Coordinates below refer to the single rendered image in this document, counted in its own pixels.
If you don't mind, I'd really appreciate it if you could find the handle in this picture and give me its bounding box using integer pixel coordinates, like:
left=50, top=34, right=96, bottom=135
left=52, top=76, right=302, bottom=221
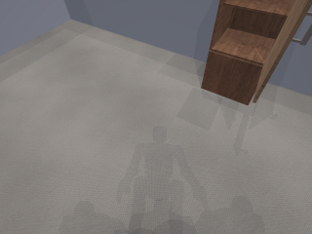
left=292, top=12, right=312, bottom=46

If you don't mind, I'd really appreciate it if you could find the cupboard door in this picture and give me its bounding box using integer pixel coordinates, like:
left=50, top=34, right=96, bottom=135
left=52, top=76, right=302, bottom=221
left=253, top=0, right=312, bottom=103

